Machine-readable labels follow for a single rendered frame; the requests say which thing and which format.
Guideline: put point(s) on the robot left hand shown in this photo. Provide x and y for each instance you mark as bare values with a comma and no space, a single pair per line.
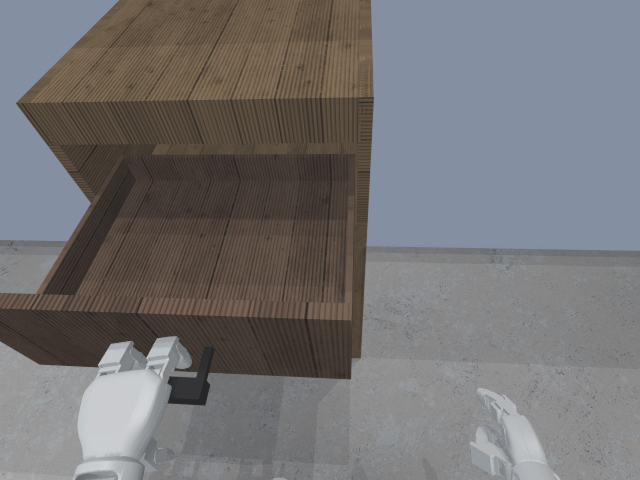
122,408

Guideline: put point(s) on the cabinet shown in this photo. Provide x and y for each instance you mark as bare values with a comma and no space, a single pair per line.
212,77

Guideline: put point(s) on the robot right hand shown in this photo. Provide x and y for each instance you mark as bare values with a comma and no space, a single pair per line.
498,451

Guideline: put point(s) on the left robot forearm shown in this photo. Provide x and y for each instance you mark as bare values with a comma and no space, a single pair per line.
110,468

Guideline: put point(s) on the drawer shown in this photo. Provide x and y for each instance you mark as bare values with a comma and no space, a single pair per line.
251,254

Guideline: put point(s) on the handle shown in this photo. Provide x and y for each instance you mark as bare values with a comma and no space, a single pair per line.
192,391

